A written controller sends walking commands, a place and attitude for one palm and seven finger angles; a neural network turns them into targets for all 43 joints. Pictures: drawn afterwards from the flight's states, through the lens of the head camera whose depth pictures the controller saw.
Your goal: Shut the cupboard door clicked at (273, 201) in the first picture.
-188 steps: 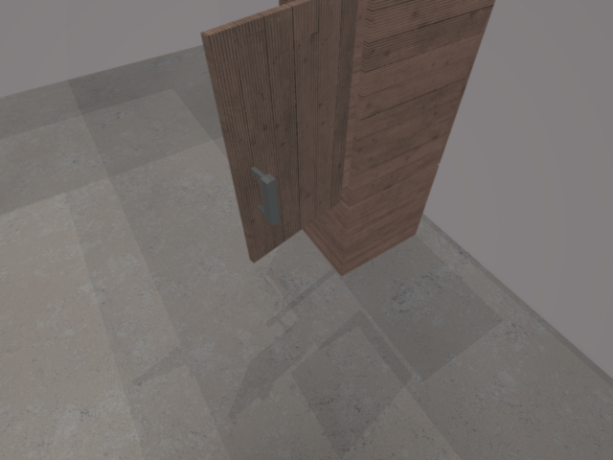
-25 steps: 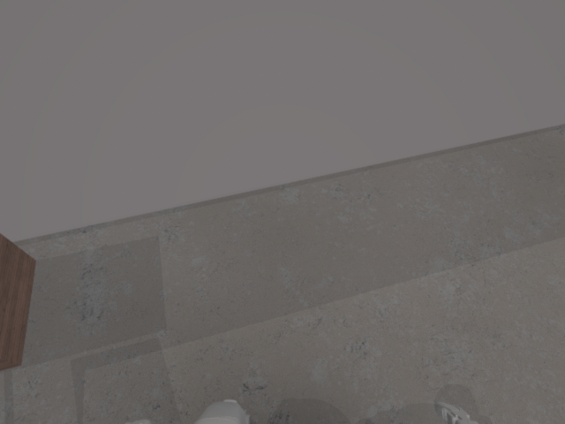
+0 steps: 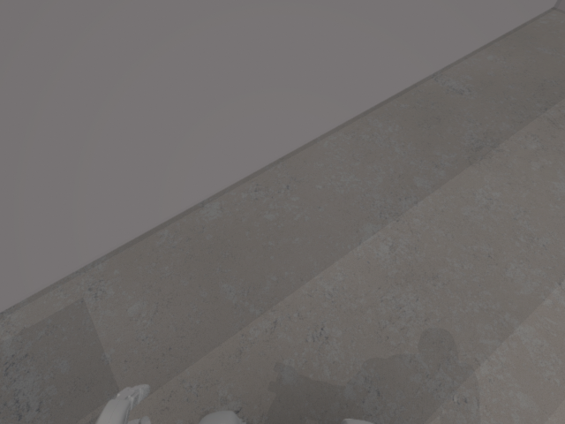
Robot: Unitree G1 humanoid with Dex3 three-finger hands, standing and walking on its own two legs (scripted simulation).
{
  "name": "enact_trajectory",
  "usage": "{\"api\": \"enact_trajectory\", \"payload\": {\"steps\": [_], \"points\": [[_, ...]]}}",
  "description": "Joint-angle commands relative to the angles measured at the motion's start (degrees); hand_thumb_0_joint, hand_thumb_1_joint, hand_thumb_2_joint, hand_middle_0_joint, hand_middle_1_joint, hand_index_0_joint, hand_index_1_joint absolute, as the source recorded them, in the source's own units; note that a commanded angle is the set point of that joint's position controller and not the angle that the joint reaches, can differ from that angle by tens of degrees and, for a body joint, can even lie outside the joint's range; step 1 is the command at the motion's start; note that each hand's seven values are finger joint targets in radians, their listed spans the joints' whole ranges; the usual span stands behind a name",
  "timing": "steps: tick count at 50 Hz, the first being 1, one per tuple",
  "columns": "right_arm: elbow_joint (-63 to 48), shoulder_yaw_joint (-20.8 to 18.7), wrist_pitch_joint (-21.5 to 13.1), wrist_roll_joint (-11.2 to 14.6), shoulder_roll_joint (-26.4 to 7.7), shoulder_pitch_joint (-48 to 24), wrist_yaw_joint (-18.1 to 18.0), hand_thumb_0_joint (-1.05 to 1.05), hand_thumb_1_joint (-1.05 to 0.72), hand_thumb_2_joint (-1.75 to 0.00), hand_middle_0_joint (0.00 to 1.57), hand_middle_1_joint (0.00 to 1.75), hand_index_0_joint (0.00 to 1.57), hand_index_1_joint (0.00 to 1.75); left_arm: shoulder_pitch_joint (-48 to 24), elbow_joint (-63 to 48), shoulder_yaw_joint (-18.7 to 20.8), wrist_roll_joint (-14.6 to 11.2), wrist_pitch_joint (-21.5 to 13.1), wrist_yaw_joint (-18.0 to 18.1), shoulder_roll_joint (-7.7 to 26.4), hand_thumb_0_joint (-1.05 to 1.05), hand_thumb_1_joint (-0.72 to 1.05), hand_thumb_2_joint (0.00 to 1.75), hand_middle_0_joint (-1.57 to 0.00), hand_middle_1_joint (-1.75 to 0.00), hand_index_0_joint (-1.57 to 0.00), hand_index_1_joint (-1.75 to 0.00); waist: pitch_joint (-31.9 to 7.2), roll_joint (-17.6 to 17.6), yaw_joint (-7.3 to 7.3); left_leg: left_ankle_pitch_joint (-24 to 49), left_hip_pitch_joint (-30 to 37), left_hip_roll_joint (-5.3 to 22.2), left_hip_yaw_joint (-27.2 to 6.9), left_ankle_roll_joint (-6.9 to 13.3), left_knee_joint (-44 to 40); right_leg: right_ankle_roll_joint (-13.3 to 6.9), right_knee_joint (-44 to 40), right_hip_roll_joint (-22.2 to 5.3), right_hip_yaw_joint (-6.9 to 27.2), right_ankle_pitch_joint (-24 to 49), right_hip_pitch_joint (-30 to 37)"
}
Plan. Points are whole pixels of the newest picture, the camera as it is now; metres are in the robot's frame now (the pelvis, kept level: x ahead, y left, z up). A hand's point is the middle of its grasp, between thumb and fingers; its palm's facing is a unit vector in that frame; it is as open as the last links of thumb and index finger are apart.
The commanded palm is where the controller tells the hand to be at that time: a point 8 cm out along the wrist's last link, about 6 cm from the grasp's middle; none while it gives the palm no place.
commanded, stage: walk around to get in front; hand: left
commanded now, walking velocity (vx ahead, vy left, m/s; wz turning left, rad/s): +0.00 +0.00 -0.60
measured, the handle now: out of the picture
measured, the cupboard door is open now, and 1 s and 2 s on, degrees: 100 100 100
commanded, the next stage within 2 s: walk to a spot facing it in 1.28 s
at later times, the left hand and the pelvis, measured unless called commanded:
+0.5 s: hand (178, 393) +0.18 +0.19 -0.15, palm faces -0.26 -0.95 -0.17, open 7.4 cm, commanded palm none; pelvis +0.05 +0.01 +0.02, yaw -17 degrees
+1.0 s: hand (314, 293) +0.34 -0.03 -0.14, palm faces -0.58 -0.79 -0.21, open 7.4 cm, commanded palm none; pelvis +0.16 -0.13 +0.02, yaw -35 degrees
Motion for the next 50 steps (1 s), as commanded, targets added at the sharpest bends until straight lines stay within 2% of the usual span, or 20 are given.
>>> {"api": "enact_trajectory", "payload": {"steps": [1, 6, 12, 15, 16, 17, 18, 19, 20, 24, 29, 33, 36, 38, 39, 40, 41, 42, 46, 50], "points": [[-6.19, -0.90, -1.33, -0.10, -4.80, -4.36, -0.24, 0.00, -0.90, -0.90, 0.20, 0.30, 0.20, 0.30, 4.38, -3.02, 3.03, -0.04, -0.34, 1.94, 10.92, 0.00, 0.90, 0.90, -0.20, -0.30, -0.20, -0.30, -7.87, -18.37, 2.74, 4.16, -15.33, -1.14, -6.10, -0.99, 14.77, -8.76, -16.27, -14.15, 18.55, 30.21, 12.42], [-4.90, -0.60, -1.12, -0.09, -2.91, -3.34, 0.29, 0.00, -0.90, -0.90, 0.20, 0.30, 0.20, 0.30, 3.89, -3.84, 2.56, 0.19, -0.90, 2.09, 10.29, 0.00, 0.90, 0.90, -0.20, -0.30, -0.20, -0.30, -10.34, -9.77, 1.38, 8.47, -9.35, -3.91, -4.77, -1.56, 4.81, -8.98, -15.69, -11.66, 17.82, 28.55, 10.24], [-6.32, -0.63, -2.14, 0.46, -2.36, -4.93, -0.08, 0.00, -0.90, -0.90, 0.20, 0.30, 0.20, 0.30, 4.49, -3.33, 3.06, 0.70, -0.46, 1.90, 10.73, 0.00, 0.90, 0.90, -0.20, -0.30, -0.20, -0.30, -9.98, -11.70, 2.11, 6.47, -3.80, -6.48, -4.88, -0.62, -9.74, -9.50, -13.97, -11.33, 23.85, 28.17, 8.94], [-4.86, -0.59, -2.98, 0.18, -2.77, 1.22, -0.20, 0.00, -0.90, -0.90, 0.20, 0.30, 0.20, 0.30, 1.56, -3.91, 3.21, 0.27, -0.13, 1.42, 10.29, 0.00, 0.90, 0.90, -0.20, -0.30, -0.20, -0.30, -10.23, -11.58, -1.11, 12.82, 8.06, -7.30, -3.84, 0.10, -22.49, -6.30, -13.77, -8.33, 24.59, 7.66, 0.82], [-3.96, -0.93, -3.72, -0.17, -4.95, 4.39, -0.43, 0.00, -0.90, -0.90, 0.20, 0.30, 0.20, 0.30, 0.75, -4.65, 2.76, 0.08, 0.01, 1.10, 8.06, 0.00, 0.90, 0.90, -0.20, -0.30, -0.20, -0.30, -10.51, -5.95, -2.57, 11.66, 17.42, -4.09, -6.80, 1.38, -31.32, -3.68, -10.30, -4.42, 21.95, -4.70, -8.17], [-3.40, -2.19, -4.10, -1.12, -10.81, 7.30, -0.51, 0.00, -0.90, -0.90, 0.20, 0.30, 0.20, 0.30, 1.60, -5.71, 1.80, -0.32, 0.12, 0.38, 4.17, 0.00, 0.90, 0.90, -0.20, -0.30, -0.20, -0.30, -10.75, 10.88, -3.90, -1.99, 24.62, 9.76, -23.32, 5.40, -39.06, -0.35, 3.47, 4.23, 13.24, -17.00, -19.98], [-3.46, -2.67, -4.23, -1.64, -14.24, 10.28, -0.78, 0.00, -0.90, -0.90, 0.20, 0.30, 0.20, 0.30, -1.64, -7.75, 1.91, 0.04, -0.02, -0.15, 4.57, 0.00, 0.90, 0.90, -0.20, -0.30, -0.20, -0.30, -8.08, 15.96, -5.35, -9.06, 21.06, 21.61, -36.12, 11.23, -45.21, 1.87, 18.42, 4.56, 5.17, -18.97, -24.34], [-4.40, -2.19, -4.26, -1.60, -13.22, 8.12, -0.90, 0.00, -0.90, -0.90, 0.20, 0.30, 0.20, 0.30, -4.25, -8.30, 2.66, 0.63, -0.32, -1.01, 6.50, 0.00, 0.90, 0.90, -0.20, -0.30, -0.20, -0.30, -3.89, 8.01, -4.40, -10.47, 13.71, 22.46, -34.63, 13.40, -47.46, 1.92, 24.68, -0.54, 7.77, -14.23, -23.47], [-5.02, -1.16, -4.78, -1.76, -9.32, 4.63, -0.60, 0.00, -0.90, -0.90, 0.20, 0.30, 0.20, 0.30, -1.38, -6.10, 3.19, 1.40, -0.38, -1.50, 6.67, 0.00, 0.90, 0.90, -0.20, -0.30, -0.20, -0.30, -3.12, 5.91, -1.54, -6.75, 11.14, 16.74, -29.04, 10.65, -46.77, 2.22, 28.32, -0.36, 7.42, -8.65, -21.26], [-4.19, 0.11, -6.26, -1.31, -5.59, 4.33, -0.79, 0.00, -0.90, -0.90, 0.20, 0.30, 0.20, 0.30, 1.16, -3.68, 2.47, 1.23, -0.23, -2.78, 3.08, 0.00, 0.90, 0.90, -0.20, -0.30, -0.20, -0.30, -4.91, 5.79, 0.30, 15.68, 15.69, 9.52, -9.00, 7.09, -42.25, 3.30, 31.28, -2.44, 3.33, 1.25, -22.21], [-0.30, -0.07, -6.93, -1.35, -5.21, 12.48, -0.43, 0.00, -0.90, -0.90, 0.20, 0.30, 0.20, 0.30, -4.58, -4.64, 0.93, 0.96, -0.65, -3.28, 0.61, 0.00, 0.90, 0.90, -0.20, -0.30, -0.20, -0.30, -5.77, 5.96, -2.38, 33.46, 23.24, 10.26, -0.55, 8.40, -39.02, 3.54, 21.77, -4.04, -0.76, 3.43, -23.77], [1.21, -0.42, -6.54, -1.78, -5.79, 14.04, 0.14, 0.00, -0.90, -0.90, 0.20, 0.30, 0.20, 0.30, -9.45, -5.22, 0.29, 0.75, -0.81, -3.42, 0.22, 0.00, 0.90, 0.90, -0.20, -0.30, -0.20, -0.30, -3.10, 7.53, -3.84, 33.90, 20.72, 11.53, 3.95, 8.39, -38.28, 2.37, 9.71, -3.75, -4.03, 1.90, -17.99], [1.37, -0.58, -6.43, -1.84, -6.68, 12.92, 0.36, 0.00, -0.90, -0.90, 0.20, 0.30, 0.20, 0.30, -8.72, -4.57, 0.52, 0.71, -1.05, -3.39, 1.16, 0.00, 0.90, 0.90, -0.20, -0.30, -0.20, -0.30, -2.89, 7.89, -2.65, 36.49, 18.15, 12.76, 6.05, 7.91, -35.44, 0.57, 3.83, -1.89, -6.06, 0.03, -10.04], [0.99, -0.58, -6.36, -1.40, -7.48, 10.65, 0.51, 0.00, -0.90, -0.90, 0.20, 0.30, 0.20, 0.30, 0.14, -2.09, 1.21, 0.80, -1.65, -2.97, 3.07, 0.00, 0.90, 0.90, -0.20, -0.30, -0.20, -0.30, -7.13, 5.36, 2.41, 47.75, 15.00, 11.12, 9.74, 6.32, -22.36, -1.70, -2.24, 1.28, -7.81, 0.96, 4.16], [0.08, -0.49, -6.61, -0.66, -7.21, 7.90, 0.88, 0.00, -0.90, -0.90, 0.20, 0.30, 0.20, 0.30, 11.51, 1.44, 2.38, 0.86, -2.40, -2.42, 6.47, 0.00, 0.90, 0.90, -0.20, -0.30, -0.20, -0.30, -13.03, -0.51, 8.25, 47.10, 6.03, 8.69, 11.73, 4.00, -9.25, -3.75, -6.18, 0.26, -4.72, 3.88, 22.40], [-2.77, 0.57, -6.68, 0.56, -3.22, 6.07, 1.49, 0.00, -0.90, -0.90, 0.20, 0.30, 0.20, 0.30, 21.46, 3.76, 4.47, 0.97, -3.22, -1.23, 14.67, 0.00, 0.90, 0.90, -0.20, -0.30, -0.20, -0.30, -19.89, -18.59, 12.42, 7.89, -13.62, -0.01, 12.20, 0.70, 10.08, -9.51, -12.13, -17.08, 21.44, 1.69, 38.79], [-4.96, 0.65, -6.50, 0.58, -3.09, 2.93, 1.13, 0.00, -0.90, -0.90, 0.20, 0.30, 0.20, 0.30, 22.36, 4.57, 4.86, -0.63, -2.99, -0.32, 17.58, 0.00, 0.90, 0.90, -0.20, -0.30, -0.20, -0.30, -21.25, -21.76, 11.28, -6.13, -21.91, -3.46, 2.52, 0.61, 22.09, -12.21, -19.04, -23.88, 36.02, 8.80, 38.57], [-4.85, -0.09, -6.20, 0.36, -4.49, 0.95, 1.04, 0.00, -0.90, -0.90, 0.20, 0.30, 0.20, 0.30, 18.56, 3.52, 4.48, -0.86, -2.69, 0.39, 15.57, 0.00, 0.90, 0.90, -0.20, -0.30, -0.20, -0.30, -14.39, -12.79, 9.33, -0.27, -23.64, -0.85, -3.56, 1.34, 23.79, -12.77, -20.42, -23.50, 31.81, 8.82, 32.58], [-0.90, -0.05, -4.73, -0.90, -1.75, 2.79, 1.09, 0.00, -0.90, -0.90, 0.20, 0.30, 0.20, 0.30, 6.08, 0.25, 1.56, -0.23, -4.34, 1.07, 6.58, 0.00, 0.90, 0.90, -0.20, -0.30, -0.20, -0.30, -6.12, -9.61, 1.09, 12.33, -13.37, 2.24, -4.91, 0.11, 14.56, -9.07, -23.22, -15.19, 15.37, 18.06, 8.66], [0.02, -0.03, -4.19, -1.09, 0.30, 3.27, 1.77, 0.00, -0.90, -0.90, 0.20, 0.30, 0.20, 0.30, 8.07, 2.21, 1.61, -0.02, -5.72, 0.81, 5.62, 0.00, 0.90, 0.90, -0.20, -0.30, -0.20, -0.30, -8.17, -7.90, -0.16, 16.92, -13.20, -0.04, -3.50, -0.56, 6.65, -9.00, -22.67, -11.13, 11.03, 23.49, 10.65]]}}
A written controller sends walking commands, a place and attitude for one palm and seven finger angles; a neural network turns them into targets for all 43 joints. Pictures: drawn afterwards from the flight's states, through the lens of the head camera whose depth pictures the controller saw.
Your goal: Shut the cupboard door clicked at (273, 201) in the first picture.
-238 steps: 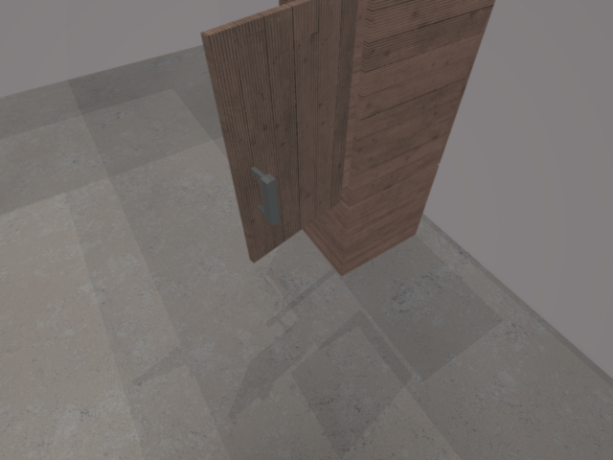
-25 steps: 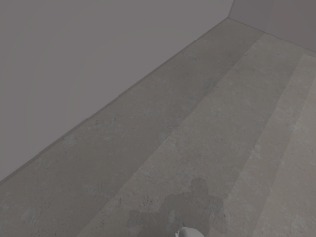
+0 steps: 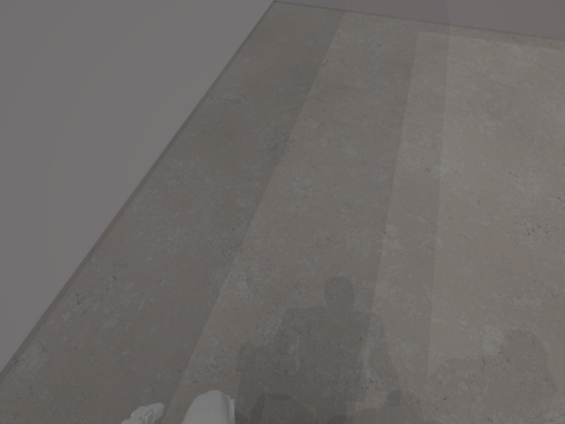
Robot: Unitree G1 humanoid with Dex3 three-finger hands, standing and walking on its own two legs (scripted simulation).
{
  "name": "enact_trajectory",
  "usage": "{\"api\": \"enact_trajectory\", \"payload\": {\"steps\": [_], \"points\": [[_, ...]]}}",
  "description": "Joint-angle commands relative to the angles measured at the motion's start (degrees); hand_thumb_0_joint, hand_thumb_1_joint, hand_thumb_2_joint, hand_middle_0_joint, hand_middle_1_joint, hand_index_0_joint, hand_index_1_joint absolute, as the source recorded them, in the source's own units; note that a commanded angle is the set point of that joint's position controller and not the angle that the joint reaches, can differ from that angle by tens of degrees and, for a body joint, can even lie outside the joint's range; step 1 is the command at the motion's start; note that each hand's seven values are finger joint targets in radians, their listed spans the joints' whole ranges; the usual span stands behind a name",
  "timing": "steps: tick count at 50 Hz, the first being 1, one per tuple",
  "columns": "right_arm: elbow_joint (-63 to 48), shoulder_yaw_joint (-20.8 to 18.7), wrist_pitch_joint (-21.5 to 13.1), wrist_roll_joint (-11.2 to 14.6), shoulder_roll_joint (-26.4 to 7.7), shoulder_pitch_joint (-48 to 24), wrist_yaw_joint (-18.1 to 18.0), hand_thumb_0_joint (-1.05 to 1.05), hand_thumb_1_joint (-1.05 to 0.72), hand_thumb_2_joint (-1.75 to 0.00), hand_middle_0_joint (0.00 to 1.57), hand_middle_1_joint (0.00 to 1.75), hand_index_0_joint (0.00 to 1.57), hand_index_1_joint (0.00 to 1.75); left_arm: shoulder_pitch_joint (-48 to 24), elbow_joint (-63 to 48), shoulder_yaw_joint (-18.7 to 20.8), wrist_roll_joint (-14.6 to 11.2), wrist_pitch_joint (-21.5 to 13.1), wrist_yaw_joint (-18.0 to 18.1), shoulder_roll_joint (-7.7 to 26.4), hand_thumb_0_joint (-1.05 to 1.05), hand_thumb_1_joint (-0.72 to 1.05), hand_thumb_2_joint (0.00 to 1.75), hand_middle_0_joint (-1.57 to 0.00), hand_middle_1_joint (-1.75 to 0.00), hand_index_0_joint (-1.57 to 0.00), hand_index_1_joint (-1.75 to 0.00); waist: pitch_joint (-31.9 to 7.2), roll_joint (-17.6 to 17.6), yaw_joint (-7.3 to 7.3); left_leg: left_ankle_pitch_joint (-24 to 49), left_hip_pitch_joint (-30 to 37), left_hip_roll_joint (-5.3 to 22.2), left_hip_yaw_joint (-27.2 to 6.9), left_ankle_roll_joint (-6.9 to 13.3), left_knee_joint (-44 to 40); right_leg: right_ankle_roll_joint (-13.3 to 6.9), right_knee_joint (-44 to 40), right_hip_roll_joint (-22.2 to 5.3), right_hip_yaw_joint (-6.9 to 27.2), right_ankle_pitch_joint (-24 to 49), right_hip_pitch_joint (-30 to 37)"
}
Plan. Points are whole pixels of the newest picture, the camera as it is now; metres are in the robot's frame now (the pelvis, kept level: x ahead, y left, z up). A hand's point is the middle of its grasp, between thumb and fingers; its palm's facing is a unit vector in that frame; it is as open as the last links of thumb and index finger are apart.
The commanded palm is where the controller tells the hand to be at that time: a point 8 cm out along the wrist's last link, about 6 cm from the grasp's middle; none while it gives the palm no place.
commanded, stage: walk around to get in front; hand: left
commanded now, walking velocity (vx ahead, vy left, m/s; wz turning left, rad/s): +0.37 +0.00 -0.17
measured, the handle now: out of the picture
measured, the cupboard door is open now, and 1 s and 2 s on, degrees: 100 100 100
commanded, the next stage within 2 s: walk to a spot facing it in 0.28 s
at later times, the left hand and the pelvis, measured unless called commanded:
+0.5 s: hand (166, 359) +0.24 +0.22 -0.18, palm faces -0.04 -0.99 -0.15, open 7.4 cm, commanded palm none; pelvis +0.22 +0.04 +0.00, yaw -6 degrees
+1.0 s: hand (201, 273) +0.40 +0.17 -0.15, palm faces +0.21 -0.95 -0.22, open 7.3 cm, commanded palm none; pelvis +0.32 -0.02 +0.00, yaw +13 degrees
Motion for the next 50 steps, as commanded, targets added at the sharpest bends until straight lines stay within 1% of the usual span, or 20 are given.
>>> {"api": "enact_trajectory", "payload": {"steps": [1, 6, 11, 12, 14, 15, 16, 17, 18, 21, 25, 28, 31, 35, 36, 37, 38, 39, 43, 50], "points": [[-3.19, -0.91, -1.20, -0.34, -3.27, 1.51, 0.50, 0.00, -0.90, -0.90, 0.20, 0.30, 0.20, 0.30, 6.73, -0.33, 2.60, 0.20, -2.24, 0.21, 8.90, 0.00, 0.90, 0.90, -0.20, -0.30, -0.20, -0.30, -6.88, -5.73, 1.65, 6.07, -4.73, -0.50, -0.87, -0.84, -5.19, -5.62, -13.70, -14.02, 12.43, 18.59, 7.81], [-6.38, -0.98, -1.94, -0.15, -3.34, -7.85, 1.13, 0.00, -0.90, -0.90, 0.20, 0.30, 0.20, 0.30, 11.11, 2.19, 2.06, 0.22, -2.88, 0.49, 7.48, 0.00, 0.90, 0.90, -0.20, -0.30, -0.20, -0.30, -3.47, -6.56, 3.66, 8.66, -9.38, -0.92, -1.22, -0.34, -13.03, -6.59, -14.65, -15.13, 14.91, 19.18, 12.57], [-7.65, -0.57, -2.89, 0.05, -2.17, -13.77, 1.78, 0.00, -0.90, -0.90, 0.20, 0.30, 0.20, 0.30, 14.44, 4.48, 1.64, 0.50, -2.80, 1.04, 8.33, 0.00, 0.90, 0.90, -0.20, -0.30, -0.20, -0.30, -1.14, -7.23, 5.15, 6.18, -4.00, -3.81, 1.41, 1.38, -24.70, -5.59, -12.31, -15.77, 14.78, 27.46, 15.21], [-7.42, -0.66, -3.22, 0.01, -2.39, -13.25, 1.70, 0.00, -0.90, -0.90, 0.20, 0.30, 0.20, 0.30, 14.98, 5.07, 1.65, 0.65, -2.73, 1.20, 8.71, 0.00, 0.90, 0.90, -0.20, -0.30, -0.20, -0.30, -2.20, -6.55, 4.88, 4.63, -1.09, -4.70, 2.04, 1.92, -27.67, -5.30, -9.97, -15.82, 15.12, 31.12, 16.23], [-4.39, -0.92, -3.91, -0.38, -3.61, -4.96, 0.82, 0.00, -0.90, -0.90, 0.20, 0.30, 0.20, 0.30, 13.37, 5.03, 1.84, 0.26, -2.90, 1.28, 9.15, 0.00, 0.90, 0.90, -0.20, -0.30, -0.20, -0.30, -5.71, -5.84, 0.40, 7.42, 12.79, -8.29, 4.81, 3.41, -34.92, -3.07, 0.00, -13.03, 11.22, 43.54, 13.31], [-1.67, -1.56, -4.19, -0.69, -6.36, 4.12, 0.23, 0.00, -0.90, -0.90, 0.20, 0.30, 0.20, 0.30, 12.66, 4.73, 1.89, -0.09, -2.95, 1.22, 8.92, 0.00, 0.90, 0.90, -0.20, -0.30, -0.20, -0.30, -11.07, -3.18, -3.36, 12.92, 28.68, -6.02, 2.11, 5.10, -37.01, -0.77, 11.03, -10.85, 9.62, 40.05, 5.19], [0.31, -3.03, -4.58, -1.63, -12.90, 12.87, -0.40, 0.00, -0.90, -0.90, 0.20, 0.30, 0.20, 0.30, 14.42, 3.66, 1.55, -0.66, -2.86, 0.77, 6.39, 0.00, 0.90, 0.90, -0.20, -0.30, -0.20, -0.30, -18.56, 8.12, -5.71, 17.05, 44.77, 9.66, -17.35, 11.20, -36.71, 2.27, 27.91, -4.18, 4.74, 18.34, -10.30], [0.93, -3.21, -3.99, -0.99, -15.66, 17.41, -0.78, 0.00, -0.90, -0.90, 0.20, 0.30, 0.20, 0.30, 13.26, 2.26, 0.50, -0.92, -3.21, 0.42, 5.29, 0.00, 0.90, 0.90, -0.20, -0.30, -0.20, -0.30, -21.16, 14.78, -5.98, 23.50, 47.90, 20.67, -29.39, 16.69, -42.77, 2.75, 44.62, -0.24, 4.47, -15.42, -17.98], [0.31, -2.55, -3.53, -0.70, -13.36, 13.64, -0.96, 0.00, -0.90, -0.90, 0.20, 0.30, 0.20, 0.30, 10.26, 1.79, 1.21, -0.37, -2.80, 0.72, 6.60, 0.00, 0.90, 0.90, -0.20, -0.30, -0.20, -0.30, -14.91, 7.41, -4.40, 20.93, 40.14, 21.46, -27.82, 17.96, -45.55, 2.30, 50.19, -3.69, 7.32, -15.62, -21.04], [-0.60, -0.10, -4.52, -0.32, -5.99, 5.00, -1.48, 0.00, -0.90, -0.90, 0.20, 0.30, 0.20, 0.30, 8.31, 3.25, 1.31, 0.72, -0.99, -0.02, 3.41, 0.00, 0.90, 0.90, -0.20, -0.30, -0.20, -0.30, -2.79, 5.14, 0.85, 22.86, 19.22, 12.76, -14.36, 13.39, -50.28, 4.60, 47.01, -7.69, 6.72, -6.63, -18.78], [1.19, 0.79, -4.69, 0.25, -4.58, 3.01, -1.61, 0.00, -0.90, -0.90, 0.20, 0.30, 0.20, 0.30, 11.75, 4.58, 0.21, 0.69, 0.97, 0.02, 0.75, 0.00, 0.90, 0.90, -0.20, -0.30, -0.20, -0.30, -6.11, 8.95, 4.52, 37.55, 14.74, 4.97, -2.43, 11.11, -48.41, 6.37, 28.76, -7.58, 1.94, -3.10, -8.36], [2.24, -0.06, -3.80, 0.22, -6.05, 5.29, -1.50, 0.00, -0.90, -0.90, 0.20, 0.30, 0.20, 0.30, 7.00, 3.03, 0.16, 0.65, 1.27, 0.39, 1.28, 0.00, 0.90, 0.90, -0.20, -0.30, -0.20, -0.30, -7.16, 5.46, 3.16, 40.72, 15.76, 4.17, -4.46, 11.40, -46.17, 7.13, 20.59, -5.43, -0.13, 0.20, -6.36], [2.83, -0.78, -2.44, 0.10, -7.42, 6.57, -1.42, 0.00, -0.90, -0.90, 0.20, 0.30, 0.20, 0.30, 2.26, 0.90, 0.54, 0.46, 1.59, 0.83, 2.33, 0.00, 0.90, 0.90, -0.20, -0.30, -0.20, -0.30, -7.27, 7.07, 2.15, 38.12, 16.53, 4.93, -8.33, 11.78, -44.15, 7.54, 16.04, -4.52, -0.69, -0.82, -5.29], [2.09, -1.45, -1.01, 0.46, -7.32, 5.20, -1.43, 0.00, -0.90, -0.90, 0.20, 0.30, 0.20, 0.30, 2.99, -0.31, 1.56, 0.03, 0.97, 1.13, 4.90, 0.00, 0.90, 0.90, -0.20, -0.30, -0.20, -0.30, -7.78, 6.20, 4.22, 28.06, 12.05, 2.46, -11.46, 8.45, -37.79, 7.54, -0.13, -5.26, 0.57, 7.09, 6.38], [1.38, -1.35, -1.03, 0.94, -5.52, 5.32, -1.05, 0.00, -0.90, -0.90, 0.20, 0.30, 0.20, 0.30, 5.69, 0.32, 2.26, 0.25, 0.31, 1.55, 8.19, 0.00, 0.90, 0.90, -0.20, -0.30, -0.20, -0.30, -10.70, -0.95, 5.21, 17.48, 4.61, -1.19, -8.22, 5.27, -32.51, 6.09, -2.67, -12.29, 6.59, 20.77, 17.48], [0.05, -0.95, -1.01, 1.21, -2.41, 5.40, -0.74, 0.00, -0.90, -0.90, 0.20, 0.30, 0.20, 0.30, 9.99, 1.17, 3.40, 0.82, -0.12, 2.26, 13.25, 0.00, 0.90, 0.90, -0.20, -0.30, -0.20, -0.30, -13.56, -14.75, 6.92, -9.22, -4.34, -8.77, 0.07, 1.34, -19.40, 0.21, -3.83, -27.17, 17.39, 37.16, 25.14], [-0.33, -1.39, -0.39, 1.04, -3.76, 5.78, -0.99, 0.00, -0.90, -0.90, 0.20, 0.30, 0.20, 0.30, 11.56, 1.18, 3.19, 0.52, 0.09, 2.39, 14.56, 0.00, 0.90, 0.90, -0.20, -0.30, -0.20, -0.30, -15.70, -14.98, 7.12, -21.55, -2.78, -7.82, -0.77, 0.98, -5.51, -5.39, -5.25, -34.33, 18.82, 41.93, 20.79], [0.25, -1.58, 0.38, 0.90, -3.31, 5.71, -0.76, 0.00, -0.90, -0.90, 0.20, 0.30, 0.20, 0.30, 7.70, 0.05, 2.47, 0.43, 0.15, 2.75, 12.03, 0.00, 0.90, 0.90, -0.20, -0.30, -0.20, -0.30, -12.43, -11.15, 5.41, -17.35, -3.36, -5.99, -2.83, 0.72, 1.23, -5.67, -5.71, -31.13, 14.21, 38.86, 16.54], [0.20, -1.23, 2.03, 0.59, -1.91, 3.60, 0.40, 0.00, -0.90, -0.90, 0.20, 0.30, 0.20, 0.30, 1.80, -1.96, 1.56, 0.23, 0.62, 3.03, 7.71, 0.00, 0.90, 0.90, -0.20, -0.30, -0.20, -0.30, -8.45, -10.88, 2.12, -8.18, -3.17, -3.73, -0.60, -0.48, 2.16, -1.54, -6.08, -23.14, 0.63, 38.52, 10.36], [-3.60, -1.21, 2.47, 0.40, -1.79, -2.93, 1.60, 0.00, -0.90, -0.90, 0.20, 0.30, 0.20, 0.30, 2.44, -2.60, 2.62, 1.01, 0.89, 2.65, 9.64, 0.00, 0.90, 0.90, -0.20, -0.30, -0.20, -0.30, -5.75, -11.06, 2.85, -4.78, 2.33, -4.75, 3.96, -0.05, -15.90, -1.50, -5.50, -23.68, -4.55, 28.74, 7.70]]}}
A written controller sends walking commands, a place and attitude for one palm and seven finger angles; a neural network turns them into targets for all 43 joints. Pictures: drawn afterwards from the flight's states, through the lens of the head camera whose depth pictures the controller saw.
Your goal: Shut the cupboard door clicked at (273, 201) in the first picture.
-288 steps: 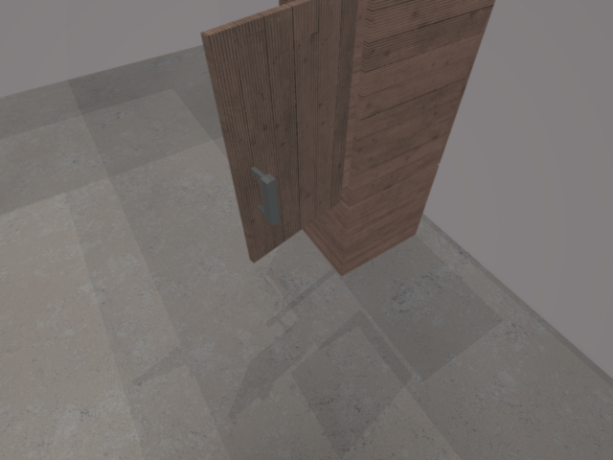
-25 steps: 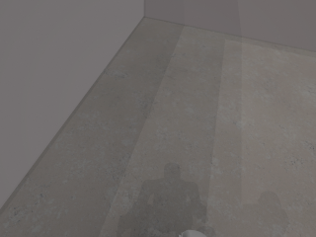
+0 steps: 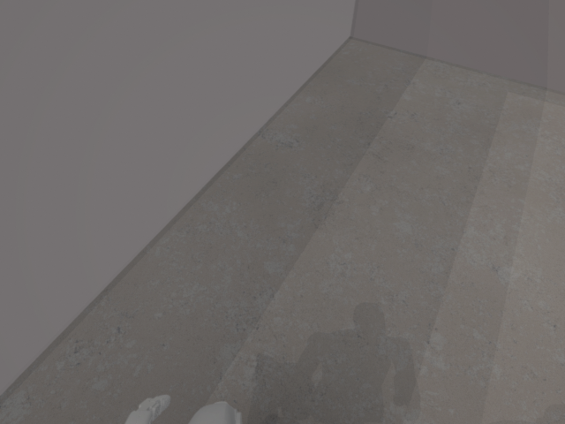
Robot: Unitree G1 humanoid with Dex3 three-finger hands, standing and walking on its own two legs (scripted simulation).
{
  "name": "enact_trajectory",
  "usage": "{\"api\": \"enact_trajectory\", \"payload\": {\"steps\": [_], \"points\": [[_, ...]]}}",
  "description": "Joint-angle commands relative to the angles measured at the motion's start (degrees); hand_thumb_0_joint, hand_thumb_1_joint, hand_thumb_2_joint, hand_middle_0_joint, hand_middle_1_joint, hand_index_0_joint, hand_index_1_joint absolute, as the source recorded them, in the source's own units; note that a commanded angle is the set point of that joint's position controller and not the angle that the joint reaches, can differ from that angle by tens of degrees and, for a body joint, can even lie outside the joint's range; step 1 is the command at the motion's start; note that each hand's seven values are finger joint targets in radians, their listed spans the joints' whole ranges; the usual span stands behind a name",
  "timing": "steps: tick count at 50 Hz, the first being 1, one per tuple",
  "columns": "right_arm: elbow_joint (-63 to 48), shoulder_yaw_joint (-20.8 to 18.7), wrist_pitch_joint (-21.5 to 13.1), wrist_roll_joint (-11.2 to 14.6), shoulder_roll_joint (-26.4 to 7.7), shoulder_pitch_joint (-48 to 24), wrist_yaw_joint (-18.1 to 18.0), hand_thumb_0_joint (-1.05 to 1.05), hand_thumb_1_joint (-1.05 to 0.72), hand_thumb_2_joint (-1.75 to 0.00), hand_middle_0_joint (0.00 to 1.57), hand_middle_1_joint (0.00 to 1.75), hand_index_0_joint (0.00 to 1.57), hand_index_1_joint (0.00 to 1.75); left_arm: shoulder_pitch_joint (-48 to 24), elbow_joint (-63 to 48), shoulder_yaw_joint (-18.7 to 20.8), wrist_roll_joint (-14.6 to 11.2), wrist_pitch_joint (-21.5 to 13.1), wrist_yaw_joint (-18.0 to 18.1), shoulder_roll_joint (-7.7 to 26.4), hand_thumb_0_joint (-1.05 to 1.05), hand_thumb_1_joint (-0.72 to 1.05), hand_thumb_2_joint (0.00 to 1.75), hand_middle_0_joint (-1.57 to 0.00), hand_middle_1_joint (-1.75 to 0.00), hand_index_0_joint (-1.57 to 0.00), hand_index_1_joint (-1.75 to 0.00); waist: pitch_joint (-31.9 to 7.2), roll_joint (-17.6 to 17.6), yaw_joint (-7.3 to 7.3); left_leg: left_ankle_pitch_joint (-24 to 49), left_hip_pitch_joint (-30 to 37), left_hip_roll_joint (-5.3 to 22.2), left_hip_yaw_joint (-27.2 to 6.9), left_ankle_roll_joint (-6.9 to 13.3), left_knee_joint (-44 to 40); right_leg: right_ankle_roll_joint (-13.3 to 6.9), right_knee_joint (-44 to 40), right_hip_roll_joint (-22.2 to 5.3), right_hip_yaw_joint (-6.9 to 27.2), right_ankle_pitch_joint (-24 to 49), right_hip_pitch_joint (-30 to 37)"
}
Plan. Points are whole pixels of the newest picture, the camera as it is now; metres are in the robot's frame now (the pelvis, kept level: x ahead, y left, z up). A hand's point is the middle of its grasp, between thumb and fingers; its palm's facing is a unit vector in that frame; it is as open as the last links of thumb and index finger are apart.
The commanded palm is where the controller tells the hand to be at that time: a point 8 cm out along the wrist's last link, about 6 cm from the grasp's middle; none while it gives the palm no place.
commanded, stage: walk to a spot facing it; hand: left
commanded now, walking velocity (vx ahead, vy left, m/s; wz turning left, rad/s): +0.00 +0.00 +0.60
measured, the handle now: out of the picture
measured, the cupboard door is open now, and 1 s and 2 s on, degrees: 100 100 100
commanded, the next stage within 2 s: none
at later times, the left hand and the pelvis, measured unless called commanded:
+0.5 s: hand out of the picture +0.05 +0.22 -0.16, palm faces +0.28 -0.90 -0.32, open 7.4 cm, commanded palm none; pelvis +0.02 -0.03 -0.02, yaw +16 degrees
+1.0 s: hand out of the picture -0.04 +0.17 -0.19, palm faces +0.59 -0.77 -0.26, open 7.4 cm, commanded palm none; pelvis +0.03 -0.04 -0.01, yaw +36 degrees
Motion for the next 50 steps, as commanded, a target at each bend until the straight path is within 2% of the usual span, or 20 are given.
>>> {"api": "enact_trajectory", "payload": {"steps": [1, 5, 6, 7, 9, 11, 14, 20, 23, 24, 25, 26, 27, 31, 40, 43, 44, 45, 47, 50], "points": [[-5.58, 0.28, -1.34, -0.24, -1.37, -1.82, 0.81, 0.00, -0.90, -0.90, 0.20, 0.30, 0.20, 0.30, 4.36, -2.37, 3.45, 1.02, -0.40, 0.03, 11.63, 0.00, 0.90, 0.90, -0.20, -0.30, -0.20, -0.30, -4.41, -9.78, 2.92, 0.43, 0.64, -0.12, 2.04, 0.51, -9.87, -5.19, -4.93, -15.17, 5.96, 31.37, 5.87], [-6.65, -0.63, -2.00, -0.61, -5.59, 2.24, 0.86, 0.00, -0.90, -0.90, 0.20, 0.30, 0.20, 0.30, 3.53, -3.45, 3.86, 0.48, 0.11, -0.62, 13.58, 0.00, 0.90, 0.90, -0.20, -0.30, -0.20, -0.30, -8.75, -4.56, -0.59, 12.55, 15.71, -2.04, 2.66, 2.24, -25.64, -0.91, 8.05, -13.81, 2.35, 26.61, 1.22], [-6.21, -1.95, -2.45, -1.01, -10.77, 6.32, 0.58, 0.00, -0.90, -0.90, 0.20, 0.30, 0.20, 0.30, 3.34, -4.66, 3.56, 0.11, 0.42, -0.92, 12.06, 0.00, 0.90, 0.90, -0.20, -0.30, -0.20, -0.30, -11.98, 6.55, -2.95, 24.77, 25.33, 5.71, -8.19, 6.10, -30.15, 2.71, 19.12, -9.45, 0.81, 13.08, -8.29], [-6.34, -3.32, -2.58, -0.99, -16.89, 9.60, 0.14, 0.00, -0.90, -0.90, 0.20, 0.30, 0.20, 0.30, 0.83, -7.40, 2.23, -0.17, 0.76, -1.11, 8.39, 0.00, 0.90, 0.90, -0.20, -0.30, -0.20, -0.30, -12.43, 21.07, -4.77, 45.10, 29.57, 20.86, -28.29, 14.43, -34.02, 6.64, 33.94, -0.93, 3.43, -21.70, -22.37], [-6.53, -2.88, -2.56, -0.77, -17.14, 7.16, -0.72, 0.00, -0.90, -0.90, 0.20, 0.30, 0.20, 0.30, -1.43, -9.01, 2.48, 0.42, 1.78, -0.98, 10.54, 0.00, 0.90, 0.90, -0.20, -0.30, -0.20, -0.30, -11.30, 10.02, -3.02, 33.83, 24.78, 21.23, -25.04, 17.89, -34.73, 5.40, 41.17, -1.24, 13.30, -17.90, -24.51], [-8.81, -2.20, -2.68, -0.80, -14.55, -0.13, -1.33, 0.00, -0.90, -0.90, 0.20, 0.30, 0.20, 0.30, -0.42, -6.54, 3.07, 0.60, 2.30, -1.12, 11.04, 0.00, 0.90, 0.90, -0.20, -0.30, -0.20, -0.30, -7.88, 12.99, -0.62, 25.72, 18.08, 15.06, -20.90, 14.22, -35.80, 5.76, 41.62, -0.91, 15.15, -10.98, -23.84], [-9.65, -1.48, -2.94, -0.71, -13.30, -3.33, -1.28, 0.00, -0.90, -0.90, 0.20, 0.30, 0.20, 0.30, 2.91, -5.17, 2.97, 0.57, 2.81, -1.70, 10.78, 0.00, 0.90, 0.90, -0.20, -0.30, -0.20, -0.30, -6.41, 8.60, 1.68, 20.89, 14.91, 10.56, -16.74, 11.77, -36.82, 6.12, 37.00, 0.63, 14.34, -6.24, -20.19], [-9.51, -2.33, -2.25, -0.92, -14.24, -3.17, -0.63, 0.00, -0.90, -0.90, 0.20, 0.30, 0.20, 0.30, 2.69, -6.53, 2.39, 0.18, 2.54, -1.51, 9.75, 0.00, 0.90, 0.90, -0.20, -0.30, -0.20, -0.30, -7.25, 9.58, 1.09, 14.54, 12.67, 8.69, -19.70, 12.08, -36.21, 5.51, 19.23, 3.90, 12.48, -8.11, -11.75], [-10.52, -2.60, -1.66, -0.46, -13.39, -6.40, -0.54, 0.00, -0.90, -0.90, 0.20, 0.30, 0.20, 0.30, 8.75, -5.33, 2.79, -0.02, 1.75, -1.31, 10.57, 0.00, 0.90, 0.90, -0.20, -0.30, -0.20, -0.30, -8.30, 9.30, 4.03, 14.00, 5.21, 5.70, -19.73, 9.84, -30.75, 5.07, 3.48, 5.50, 11.23, -0.34, 1.66], [-11.12, -2.41, -1.56, 0.01, -11.07, -6.99, -0.39, 0.00, -0.90, -0.90, 0.20, 0.30, 0.20, 0.30, 11.67, -4.92, 3.43, 0.35, 1.08, -1.00, 13.21, 0.00, 0.90, 0.90, -0.20, -0.30, -0.20, -0.30, -9.01, 1.81, 5.78, 8.41, -0.40, 1.06, -16.33, 6.64, -24.20, 3.93, -6.69, 0.67, 15.74, 0.24, 8.54], [-12.31, -1.71, -1.68, 0.38, -6.12, -6.25, -0.08, 0.00, -0.90, -0.90, 0.20, 0.30, 0.20, 0.30, 12.60, -5.20, 4.60, 1.38, 0.44, -0.45, 19.41, 0.00, 0.90, 0.90, -0.20, -0.30, -0.20, -0.30, -8.49, -18.06, 6.37, -6.07, -10.72, -7.94, -5.72, 1.26, -8.03, -2.09, -14.49, -16.84, 35.18, 1.73, 12.59], [-12.61, -1.95, -1.79, -0.10, -8.65, -7.58, 0.04, 0.00, -0.90, -0.90, 0.20, 0.30, 0.20, 0.30, 10.44, -5.96, 4.11, 0.90, 0.49, -0.07, 19.91, 0.00, 0.90, 0.90, -0.20, -0.30, -0.20, -0.30, -7.17, -18.42, 6.09, -12.49, -8.80, -5.58, -7.65, 1.65, 5.86, -6.57, -14.02, -23.10, 37.15, 10.15, 4.50], [-12.47, -2.10, -1.51, -0.14, -8.22, -6.03, 0.42, 0.00, -0.90, -0.90, 0.20, 0.30, 0.20, 0.30, 6.80, -7.09, 3.44, 0.77, 0.56, 0.01, 17.56, 0.00, 0.90, 0.90, -0.20, -0.30, -0.20, -0.30, -6.05, -11.24, 3.69, -9.10, -7.08, -4.27, -9.16, 1.95, 10.85, -7.54, -12.56, -20.91, 30.64, 13.14, 1.14], [-8.73, -1.34, -0.43, -0.13, -6.09, -5.09, 1.06, 0.00, -0.90, -0.90, 0.20, 0.30, 0.20, 0.30, 4.25, -7.46, 2.16, 0.33, 0.08, 0.00, 12.15, 0.00, 0.90, 0.90, -0.20, -0.30, -0.20, -0.30, -5.66, -11.96, 1.83, -0.53, -7.38, -2.44, -4.69, -0.48, 12.05, -3.71, -6.67, -10.87, 14.66, 31.75, 6.57], [-9.51, 0.12, -1.37, 0.21, -4.04, -9.04, 1.14, 0.00, -0.90, -0.90, 0.20, 0.30, 0.20, 0.30, 9.45, -4.82, 3.94, 1.00, 0.20, 0.00, 15.37, 0.00, 0.90, 0.90, -0.20, -0.30, -0.20, -0.30, -7.30, -10.97, 5.04, -1.07, 2.47, -3.17, 1.75, 0.73, -15.52, -4.68, -0.75, -14.89, 9.91, 40.31, 13.06], [-8.23, -0.63, -1.91, -0.11, -6.86, -2.66, 0.91, 0.00, -0.90, -0.90, 0.20, 0.30, 0.20, 0.30, 6.75, -5.07, 4.17, 0.21, 0.40, -0.52, 15.55, 0.00, 0.90, 0.90, -0.20, -0.30, -0.20, -0.30, -9.28, -7.56, 0.82, 11.64, 16.34, -3.55, 1.42, 2.46, -28.80, -0.45, 8.72, -13.40, 5.50, 34.49, 5.15], [-7.30, -1.85, -2.42, -0.56, -11.55, 2.17, 0.65, 0.00, -0.90, -0.90, 0.20, 0.30, 0.20, 0.30, 5.78, -6.39, 3.92, -0.16, 0.68, -0.77, 13.59, 0.00, 0.90, 0.90, -0.20, -0.30, -0.20, -0.30, -12.35, 3.29, -1.89, 24.75, 27.26, 4.66, -9.18, 6.23, -32.25, 2.91, 19.39, -9.41, 3.40, 19.19, -5.99], [-6.69, -3.46, -2.45, -0.70, -17.64, 6.02, 0.11, 0.00, -0.90, -0.90, 0.20, 0.30, 0.20, 0.30, 2.83, -9.07, 2.38, -0.45, 1.03, -1.12, 9.40, 0.00, 0.90, 0.90, -0.20, -0.30, -0.20, -0.30, -12.25, 19.60, -4.18, 48.61, 33.03, 20.03, -29.22, 15.31, -33.96, 6.82, 32.60, -0.95, 4.88, -20.31, -22.31], [-6.07, -2.51, -2.19, -0.47, -15.73, 5.76, -0.75, 0.00, -0.90, -0.90, 0.20, 0.30, 0.20, 0.30, -1.90, -9.78, 2.41, 0.35, 2.35, -0.61, 11.41, 0.00, 0.90, 0.90, -0.20, -0.30, -0.20, -0.30, -10.11, 9.26, -3.30, 42.01, 27.68, 18.96, -24.64, 17.83, -33.96, 5.57, 39.05, -1.91, 13.97, -17.27, -24.14], [-8.43, -1.62, -2.55, -0.64, -13.12, -2.35, -1.51, 0.00, -0.90, -0.90, 0.20, 0.30, 0.20, 0.30, 0.54, -7.06, 2.94, 0.38, 2.84, -1.21, 11.29, 0.00, 0.90, 0.90, -0.20, -0.30, -0.20, -0.30, -5.96, 10.72, 0.54, 30.51, 18.56, 11.55, -18.82, 13.54, -35.80, 6.05, 38.78, -0.68, 15.59, -8.74, -21.06]]}}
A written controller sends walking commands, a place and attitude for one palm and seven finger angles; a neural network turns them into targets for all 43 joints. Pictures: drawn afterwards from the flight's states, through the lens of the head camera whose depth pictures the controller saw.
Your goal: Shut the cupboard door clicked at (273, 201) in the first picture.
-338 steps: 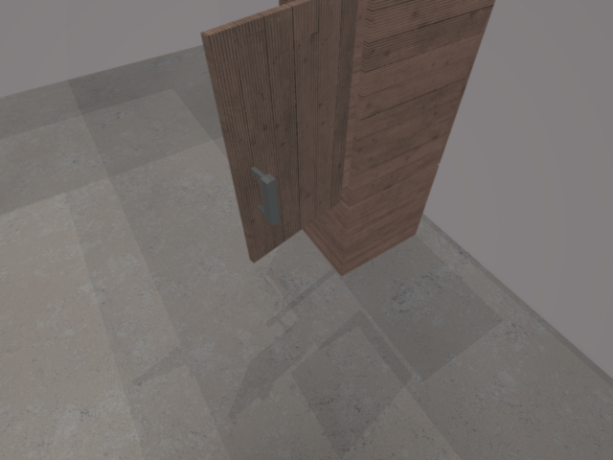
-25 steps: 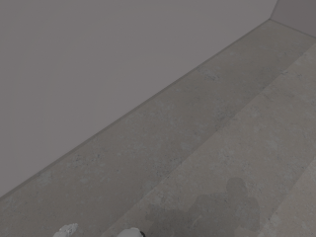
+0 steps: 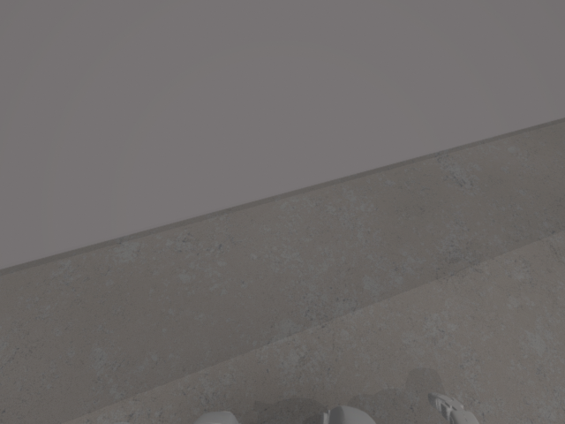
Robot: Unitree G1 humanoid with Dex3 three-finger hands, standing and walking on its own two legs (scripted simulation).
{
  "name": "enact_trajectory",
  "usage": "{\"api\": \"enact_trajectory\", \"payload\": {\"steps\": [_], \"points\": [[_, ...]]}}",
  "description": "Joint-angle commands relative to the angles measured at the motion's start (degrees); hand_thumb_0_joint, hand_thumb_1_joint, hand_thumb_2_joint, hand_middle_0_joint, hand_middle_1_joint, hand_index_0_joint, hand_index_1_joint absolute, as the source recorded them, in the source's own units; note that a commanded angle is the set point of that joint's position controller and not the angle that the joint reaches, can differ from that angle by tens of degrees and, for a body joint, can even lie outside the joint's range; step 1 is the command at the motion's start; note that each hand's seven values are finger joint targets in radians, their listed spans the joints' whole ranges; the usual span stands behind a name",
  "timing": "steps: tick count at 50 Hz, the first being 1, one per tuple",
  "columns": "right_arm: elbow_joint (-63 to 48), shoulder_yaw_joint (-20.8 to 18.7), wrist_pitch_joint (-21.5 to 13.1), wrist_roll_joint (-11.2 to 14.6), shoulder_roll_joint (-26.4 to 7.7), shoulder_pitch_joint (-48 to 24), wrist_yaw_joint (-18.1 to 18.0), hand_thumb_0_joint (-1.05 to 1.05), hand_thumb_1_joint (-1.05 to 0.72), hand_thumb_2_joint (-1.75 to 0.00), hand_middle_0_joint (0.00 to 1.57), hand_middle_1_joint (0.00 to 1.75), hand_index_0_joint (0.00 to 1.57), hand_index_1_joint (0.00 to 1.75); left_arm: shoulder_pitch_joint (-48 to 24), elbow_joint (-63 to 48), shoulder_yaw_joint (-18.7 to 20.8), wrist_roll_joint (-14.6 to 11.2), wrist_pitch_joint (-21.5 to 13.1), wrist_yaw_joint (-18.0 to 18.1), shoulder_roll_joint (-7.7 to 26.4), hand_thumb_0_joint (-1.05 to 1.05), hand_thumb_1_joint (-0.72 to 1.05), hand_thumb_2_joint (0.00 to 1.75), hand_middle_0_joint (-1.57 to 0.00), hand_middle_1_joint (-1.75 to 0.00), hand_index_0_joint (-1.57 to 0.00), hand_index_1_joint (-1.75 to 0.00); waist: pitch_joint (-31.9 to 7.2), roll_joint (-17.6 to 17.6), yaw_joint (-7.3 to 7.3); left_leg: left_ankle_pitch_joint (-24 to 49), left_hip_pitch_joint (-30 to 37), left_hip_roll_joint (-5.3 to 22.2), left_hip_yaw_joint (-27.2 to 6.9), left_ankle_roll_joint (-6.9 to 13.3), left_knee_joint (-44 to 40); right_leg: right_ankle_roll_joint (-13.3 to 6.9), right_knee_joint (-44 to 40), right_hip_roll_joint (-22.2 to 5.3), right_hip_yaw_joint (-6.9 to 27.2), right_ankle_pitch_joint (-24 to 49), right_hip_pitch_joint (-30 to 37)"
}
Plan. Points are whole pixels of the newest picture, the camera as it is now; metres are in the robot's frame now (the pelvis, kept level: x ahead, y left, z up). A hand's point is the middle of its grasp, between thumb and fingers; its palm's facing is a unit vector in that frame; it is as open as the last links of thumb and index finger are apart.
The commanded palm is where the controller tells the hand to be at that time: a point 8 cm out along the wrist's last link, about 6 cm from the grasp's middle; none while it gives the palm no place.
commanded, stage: walk to a spot facing it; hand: left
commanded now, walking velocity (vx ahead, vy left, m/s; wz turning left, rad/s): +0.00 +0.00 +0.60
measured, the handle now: out of the picture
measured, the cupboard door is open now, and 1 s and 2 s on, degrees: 100 100 100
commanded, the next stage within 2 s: none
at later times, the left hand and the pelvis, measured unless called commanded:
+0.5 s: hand out of the picture +0.04 +0.14 -0.14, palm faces +0.27 -0.93 -0.26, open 7.4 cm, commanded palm none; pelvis +0.01 -0.07 +0.01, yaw +18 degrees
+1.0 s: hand out of the picture -0.01 +0.18 -0.14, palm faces +0.55 -0.78 -0.29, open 7.4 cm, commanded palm none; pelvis +0.02 -0.07 +0.01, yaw +35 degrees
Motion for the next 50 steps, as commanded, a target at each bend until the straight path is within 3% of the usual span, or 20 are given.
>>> {"api": "enact_trajectory", "payload": {"steps": [1, 5, 9, 12, 13, 14, 15, 16, 17, 20, 27, 31, 32, 33, 34, 35, 37, 40, 48, 50], "points": [[-2.18, -2.58, -0.90, -0.34, -11.98, 3.22, -1.58, 0.00, -0.90, -0.90, 0.20, 0.30, 0.20, 0.30, -1.75, -6.07, 1.49, 0.35, -1.72, -0.73, 4.70, 0.00, 0.90, 0.90, -0.20, -0.30, -0.20, -0.30, -8.79, 12.91, -1.51, 22.68, 8.84, 14.35, -15.97, 6.82, -14.54, 0.78, 4.35, 0.26, 5.87, 6.08, -6.94], [-2.13, -2.97, -0.94, -0.39, -12.49, 4.14, -1.26, 0.00, -0.90, -0.90, 0.20, 0.30, 0.20, 0.30, -2.71, -6.46, 1.15, 0.17, -1.78, -0.83, 4.03, 0.00, 0.90, 0.90, -0.20, -0.30, -0.20, -0.30, -9.55, 11.09, -1.80, 18.62, 7.91, 13.09, -16.81, 6.79, -14.70, 0.87, -4.23, 2.13, 4.98, 6.39, -3.55], [-2.32, -3.57, -0.35, -0.56, -13.03, 3.38, -0.95, 0.00, -0.90, -0.90, 0.20, 0.30, 0.20, 0.30, -2.51, -7.16, 0.85, -0.08, -2.18, -0.78, 3.57, 0.00, 0.90, 0.90, -0.20, -0.30, -0.20, -0.30, -9.89, 14.20, -1.72, 17.38, 4.25, 11.73, -19.43, 6.27, -12.71, 0.35, -16.87, 5.01, 3.34, 5.86, 4.30], [-3.21, -3.81, -0.07, 0.10, -11.97, 0.93, -0.83, 0.00, -0.90, -0.90, 0.20, 0.30, 0.20, 0.30, 3.45, -6.00, 1.42, -0.17, -3.21, -0.52, 4.99, 0.00, 0.90, 0.90, -0.20, -0.30, -0.20, -0.30, -11.33, 10.46, 1.56, 14.90, -2.65, 8.10, -19.04, 3.12, -6.86, -0.11, -33.68, 5.66, 2.78, 16.56, 17.86], [-3.87, -3.51, -0.12, 0.64, -8.92, 1.16, -0.61, 0.00, -0.90, -0.90, 0.20, 0.30, 0.20, 0.30, 6.31, -5.53, 2.22, 0.34, -4.01, -0.06, 8.47, 0.00, 0.90, 0.90, -0.20, -0.30, -0.20, -0.30, -13.33, 1.36, 2.88, 4.38, -10.17, 3.27, -14.69, -0.41, 1.18, -2.21, -42.61, -3.33, 11.31, 16.84, 26.58], [-5.46, -2.84, -0.27, 0.69, -5.28, 0.61, -0.40, 0.00, -0.90, -0.90, 0.20, 0.30, 0.20, 0.30, 6.60, -5.74, 3.17, 1.12, -4.24, 0.44, 13.74, 0.00, 0.90, 0.90, -0.20, -0.30, -0.20, -0.30, -11.45, -15.96, 3.59, -16.76, -18.65, -4.75, -4.34, -4.94, 16.76, -9.08, -45.93, -19.48, 27.24, 24.00, 27.13], [-5.29, -3.23, 0.02, 0.24, -8.19, 0.14, -0.27, 0.00, -0.90, -0.90, 0.20, 0.30, 0.20, 0.30, 5.61, -5.98, 2.40, 0.66, -4.18, 0.71, 13.06, 0.00, 0.90, 0.90, -0.20, -0.30, -0.20, -0.30, -10.62, -11.74, 3.07, -19.37, -16.57, -1.24, -7.28, -4.16, 29.05, -12.99, -44.82, -22.70, 25.85, 29.32, 19.50], [-4.07, -3.39, 0.45, 0.12, -7.53, 1.98, 0.03, 0.00, -0.90, -0.90, 0.20, 0.30, 0.20, 0.30, 1.16, -6.72, 1.74, 0.66, -4.34, 0.81, 9.64, 0.00, 0.90, 0.90, -0.20, -0.30, -0.20, -0.30, -8.71, -8.36, 0.04, -14.44, -16.27, 0.32, -8.26, -4.16, 34.24, -12.76, -43.99, -18.33, 18.88, 29.13, 16.71], [-2.87, -3.50, 0.99, 0.13, -6.91, 2.59, 0.10, 0.00, -0.90, -0.90, 0.20, 0.30, 0.20, 0.30, -1.47, -7.50, 1.66, 0.49, -4.08, 1.04, 7.84, 0.00, 0.90, 0.90, -0.20, -0.30, -0.20, -0.30, -8.68, -10.64, -1.04, -12.15, -16.12, 1.29, -6.81, -4.85, 36.26, -11.72, -42.74, -15.62, 16.27, 32.43, 16.73], [-1.93, -2.52, 1.45, 0.20, -5.33, 2.12, 0.92, 0.00, -0.90, -0.90, 0.20, 0.30, 0.20, 0.30, -1.20, -7.65, 0.78, 0.29, -4.32, 0.72, 6.02, 0.00, 0.90, 0.90, -0.20, -0.30, -0.20, -0.30, -7.70, -9.93, -1.33, -7.44, -14.86, 1.75, -2.97, -6.33, 31.35, -9.57, -40.22, -10.54, 4.83, 42.68, 18.88], [-3.03, -1.27, 0.71, 0.52, -3.44, -2.80, 1.29, 0.00, -0.90, -0.90, 0.20, 0.30, 0.20, 0.30, 5.37, -4.84, 2.06, 0.94, -4.33, 0.64, 8.90, 0.00, 0.90, 0.90, -0.20, -0.30, -0.20, -0.30, -9.00, -8.81, 2.44, -8.97, -8.41, 1.01, 2.43, -5.73, 10.08, -10.28, -35.89, -13.68, 1.94, 49.88, 25.02], [-2.00, -1.60, -0.01, 0.29, -5.37, 2.74, 0.92, 0.00, -0.90, -0.90, 0.20, 0.30, 0.20, 0.30, 3.07, -4.83, 2.66, 0.27, -4.11, 0.17, 9.63, 0.00, 0.90, 0.90, -0.20, -0.30, -0.20, -0.30, -10.94, -5.82, -1.20, 2.13, 4.06, 0.14, 3.41, -4.00, -4.66, -6.69, -27.49, -13.13, -2.43, 45.71, 19.32], [-1.12, -2.43, -0.41, 0.09, -8.16, 6.62, 0.86, 0.00, -0.90, -0.90, 0.20, 0.30, 0.20, 0.30, 2.25, -5.32, 2.52, -0.02, -3.90, -0.02, 8.40, 0.00, 0.90, 0.90, -0.20, -0.30, -0.20, -0.30, -13.16, 0.52, -3.52, 11.82, 13.79, 3.69, -1.48, -2.32, -10.14, -3.98, -18.76, -11.51, -4.20, 38.03, 11.70], [-0.68, -4.23, -0.84, -0.48, -15.20, 11.02, 0.37, 0.00, -0.90, -0.90, 0.20, 0.30, 0.20, 0.30, 1.33, -7.47, 1.58, -0.52, -3.50, -0.48, 4.41, 0.00, 0.90, 0.90, -0.20, -0.30, -0.20, -0.30, -14.98, 19.01, -6.04, 32.29, 23.34, 19.95, -23.72, 5.91, -11.86, 0.83, -5.06, -2.49, -5.81, 2.46, -5.84], [0.61, -4.70, -0.30, -0.09, -17.29, 14.30, -0.28, 0.00, -0.90, -0.90, 0.20, 0.30, 0.20, 0.30, -3.20, -9.36, 0.71, -0.06, -2.78, -0.19, 3.86, 0.00, 0.90, 0.90, -0.20, -0.30, -0.20, -0.30, -14.45, 18.17, -7.30, 42.91, 21.78, 25.42, -27.90, 11.94, -12.14, 0.74, 2.71, -0.29, 0.95, -8.82, -10.58], [0.37, -4.25, -0.22, -0.31, -16.74, 13.24, -0.61, 0.00, -0.90, -0.90, 0.20, 0.30, 0.20, 0.30, -4.24, -9.91, 0.99, 0.03, -2.47, -0.16, 5.09, 0.00, 0.90, 0.90, -0.20, -0.30, -0.20, -0.30, -12.69, 12.66, -6.45, 33.28, 17.59, 24.92, -23.96, 12.84, -12.55, 0.00, 5.58, -1.40, 4.16, -5.98, -9.89], [-1.57, -3.30, -0.70, -0.39, -12.65, 6.89, -1.59, 0.00, -0.90, -0.90, 0.20, 0.30, 0.20, 0.30, -4.34, -7.54, 1.45, 0.36, -2.08, -0.27, 4.90, 0.00, 0.90, 0.90, -0.20, -0.30, -0.20, -0.30, -10.45, 15.95, -3.88, 24.71, 11.71, 17.93, -20.76, 9.05, -13.98, 0.42, 6.76, -1.26, 6.19, 1.61, -9.87], [-2.19, -2.57, -1.11, -0.29, -11.58, 4.30, -1.71, 0.00, -0.90, -0.90, 0.20, 0.30, 0.20, 0.30, -1.63, -5.71, 1.55, 0.45, -1.74, -0.85, 4.53, 0.00, 0.90, 0.90, -0.20, -0.30, -0.20, -0.30, -9.44, 10.96, -1.72, 22.37, 9.66, 13.70, -16.81, 6.47, -14.72, 0.74, 4.62, 0.49, 5.89, 7.15, -7.49], [-1.89, -3.49, -0.58, -0.57, -12.43, 4.69, -1.13, 0.00, -0.90, -0.90, 0.20, 0.30, 0.20, 0.30, -3.33, -7.55, 0.81, -0.09, -2.28, -0.71, 3.38, 0.00, 0.90, 0.90, -0.20, -0.30, -0.20, -0.30, -10.58, 13.32, -2.18, 21.87, 7.19, 11.42, -20.28, 6.59, -12.20, 0.36, -16.65, 4.94, 3.93, 5.53, 2.49], [-2.37, -3.75, -0.24, -0.30, -12.39, 2.88, -1.10, 0.00, -0.90, -0.90, 0.20, 0.30, 0.20, 0.30, -0.22, -6.85, 0.97, -0.33, -2.68, -0.57, 3.73, 0.00, 0.90, 0.90, -0.20, -0.30, -0.20, -0.30, -10.89, 13.37, -0.47, 21.22, 2.40, 10.16, -21.35, 5.48, -9.76, -0.06, -24.77, 6.39, 3.29, 10.17, 10.46]]}}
